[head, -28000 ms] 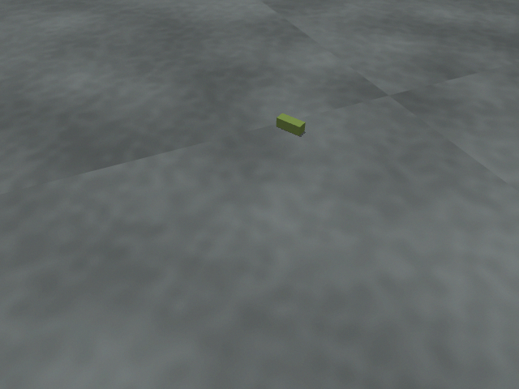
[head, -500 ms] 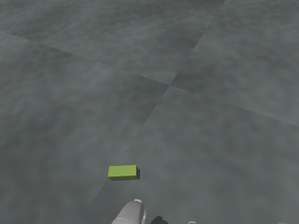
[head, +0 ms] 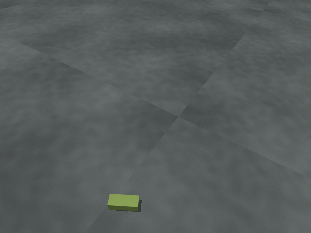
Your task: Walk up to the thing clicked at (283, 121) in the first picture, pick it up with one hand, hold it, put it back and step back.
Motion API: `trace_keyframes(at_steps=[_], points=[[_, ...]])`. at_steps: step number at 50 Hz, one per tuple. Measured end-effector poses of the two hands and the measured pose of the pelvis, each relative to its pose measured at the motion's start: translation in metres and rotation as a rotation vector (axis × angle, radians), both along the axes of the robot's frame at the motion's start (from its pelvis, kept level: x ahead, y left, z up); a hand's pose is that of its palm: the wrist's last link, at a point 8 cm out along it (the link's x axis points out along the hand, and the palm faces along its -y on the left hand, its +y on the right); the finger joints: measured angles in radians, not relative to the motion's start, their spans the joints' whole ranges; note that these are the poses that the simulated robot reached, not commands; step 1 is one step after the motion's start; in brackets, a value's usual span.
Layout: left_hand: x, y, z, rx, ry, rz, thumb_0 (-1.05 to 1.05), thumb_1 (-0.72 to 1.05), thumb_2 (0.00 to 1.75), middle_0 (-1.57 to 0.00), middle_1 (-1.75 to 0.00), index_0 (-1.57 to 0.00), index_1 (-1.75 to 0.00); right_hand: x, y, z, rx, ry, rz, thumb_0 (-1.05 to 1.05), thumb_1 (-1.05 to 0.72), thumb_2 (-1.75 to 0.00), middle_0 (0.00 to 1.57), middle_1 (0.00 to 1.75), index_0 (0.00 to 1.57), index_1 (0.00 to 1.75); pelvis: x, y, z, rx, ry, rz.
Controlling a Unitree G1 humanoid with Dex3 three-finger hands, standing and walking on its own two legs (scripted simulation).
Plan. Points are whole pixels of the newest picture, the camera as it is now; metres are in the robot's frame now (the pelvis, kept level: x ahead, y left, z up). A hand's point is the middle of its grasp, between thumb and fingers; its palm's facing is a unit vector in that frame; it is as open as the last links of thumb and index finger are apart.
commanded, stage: walk up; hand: left
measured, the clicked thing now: (124, 202) +0.47 +0.19 -0.72
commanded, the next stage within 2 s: none
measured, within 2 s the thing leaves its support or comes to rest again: neither
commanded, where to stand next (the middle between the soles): +0.08 -0.03 m, yaw -2 degrees
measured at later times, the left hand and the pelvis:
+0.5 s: hand out of the picture +0.10 +0.26 -0.14, palm faces -0.10 -0.91 -0.40, open 7.4 cm; pelvis -0.01 -0.01 +0.00, yaw -3 degrees
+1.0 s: hand out of the picture +0.10 +0.22 -0.14, palm faces -0.06 -0.89 -0.45, open 7.4 cm; pelvis +0.01 -0.06 -0.01, yaw -2 degrees
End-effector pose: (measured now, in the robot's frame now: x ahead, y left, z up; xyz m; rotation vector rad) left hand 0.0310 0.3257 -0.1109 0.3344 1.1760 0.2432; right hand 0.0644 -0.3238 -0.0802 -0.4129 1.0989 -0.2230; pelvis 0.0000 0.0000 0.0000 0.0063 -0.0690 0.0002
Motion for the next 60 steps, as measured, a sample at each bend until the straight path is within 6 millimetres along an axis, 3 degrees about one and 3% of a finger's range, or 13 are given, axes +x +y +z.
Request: trace_keyframes(at_steps=[5,10,16,23,29,34,40,44,50,55,60], points=[[0.026,-0.008,-0.005,-0.067,0.01,-0.051,0.01,0.9,0.9,-0.2,-0.3,-0.2,-0.3,0.005,0.026,0.013,0.015,-0.012,-0.006,0.01,-0.9,-0.9,0.2,0.3,0.2,0.3,0.008,0.011,0.011,-0.016,0.011,-0.001],[0.038,-0.007,-0.004,-0.078,0.05,-0.058,0.01,0.9,0.9,-0.2,-0.3,-0.2,-0.3,0.008,0.035,0.013,0.019,0.008,-0.025,0.01,-0.9,-0.9,0.21,0.3,0.2,0.3,0.016,0.016,0.016,-0.014,0.018,-0.015],[0.051,-0.008,-0.001,-0.027,0.078,-0.064,0.01,0.9,0.9,-0.2,-0.3,-0.2,-0.3,0.01,0.03,-0.007,0.033,0.039,-0.051,0.01,-0.9,-0.9,0.21,0.3,0.2,0.3,0.01,0.011,0.01,-0.005,0.021,-0.03],[0.061,-0.023,0.009,0.028,0.046,-0.108,0.01,0.9,0.9,-0.2,-0.3,-0.2,-0.3,0.009,0.006,-0.035,0.06,0.022,-0.08,0.01,-0.9,-0.9,0.21,0.3,0.2,0.3,-0.004,-0.007,-0.002,-0.024,0.019,-0.048],[0.072,-0.04,0.014,0.005,-0.043,-0.119,0.01,0.9,0.9,-0.2,-0.3,-0.2,-0.3,-0.013,-0.01,-0.027,0.037,0.05,-0.077,0.01,-0.9,-0.9,0.2,0.3,0.2,0.3,-0.013,-0.021,0.0,0.023,0.029,-0.042],[0.073,-0.051,0.007,-0.056,-0.094,-0.131,0.01,0.9,0.9,-0.2,-0.3,-0.2,-0.3,-0.039,-0.018,-0.014,0.005,0.078,-0.066,0.01,-0.9,-0.9,0.2,0.3,0.2,0.3,-0.015,-0.022,0.002,0.036,0.035,-0.025],[0.068,-0.066,0.013,-0.094,-0.058,-0.14,0.01,0.9,0.9,-0.2,-0.3,-0.2,-0.3,-0.075,-0.032,0.007,-0.007,0.107,-0.106,0.01,-0.9,-0.9,0.2,0.3,0.2,0.3,-0.002,-0.031,0.016,0.01,0.018,-0.011],[0.071,-0.069,0.016,-0.066,-0.048,-0.136,0.01,0.9,0.9,-0.21,-0.3,-0.2,-0.3,-0.085,-0.045,0.006,0.001,0.169,-0.122,0.01,-0.9,-0.9,0.2,0.3,0.2,0.3,0.005,-0.044,0.017,0.005,0.007,-0.026],[0.06,-0.067,0.009,0.08,-0.003,-0.086,0.01,0.9,0.9,-0.21,-0.3,-0.2,-0.3,-0.058,-0.065,-0.037,0.048,0.189,-0.137,0.01,-0.9,-0.9,0.2,0.3,0.2,0.3,0.007,-0.06,-0.008,-0.027,-0.01,-0.042],[0.04,-0.053,0.026,0.155,-0.016,-0.046,0.01,0.9,0.9,-0.21,-0.3,-0.21,-0.3,-0.028,-0.054,-0.056,0.092,0.158,-0.062,0.01,-0.9,-0.9,0.2,0.3,0.2,0.29,-0.011,-0.052,-0.01,-0.026,-0.01,-0.006],[0.021,-0.022,0.04,0.222,-0.07,-0.006,0.01,0.9,0.9,-0.21,-0.3,-0.21,-0.3,-0.019,-0.039,-0.065,0.107,0.127,-0.003,0.0,-0.9,-0.9,0.2,0.3,0.2,0.29,-0.028,-0.035,-0.017,-0.008,-0.002,0.02]])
